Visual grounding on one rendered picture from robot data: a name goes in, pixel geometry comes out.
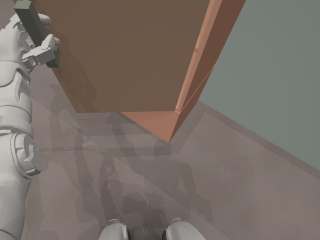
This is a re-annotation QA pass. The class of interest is left robot forearm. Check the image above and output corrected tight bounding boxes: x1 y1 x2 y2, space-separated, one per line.
0 61 34 139

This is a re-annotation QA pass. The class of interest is robot left hand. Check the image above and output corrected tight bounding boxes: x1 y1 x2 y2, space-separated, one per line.
0 13 61 74

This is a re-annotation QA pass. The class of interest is cupboard door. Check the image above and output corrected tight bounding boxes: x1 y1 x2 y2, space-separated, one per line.
13 0 210 113

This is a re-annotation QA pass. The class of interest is robot left upper arm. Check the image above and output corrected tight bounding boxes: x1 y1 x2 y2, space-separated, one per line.
0 132 43 240

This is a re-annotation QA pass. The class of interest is handle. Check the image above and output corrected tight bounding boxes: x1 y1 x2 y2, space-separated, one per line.
14 0 60 68

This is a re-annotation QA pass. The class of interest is robot left shin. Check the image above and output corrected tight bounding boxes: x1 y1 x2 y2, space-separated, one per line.
108 219 121 226

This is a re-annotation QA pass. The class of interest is robot left thigh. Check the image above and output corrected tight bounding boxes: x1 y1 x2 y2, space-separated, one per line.
98 223 129 240

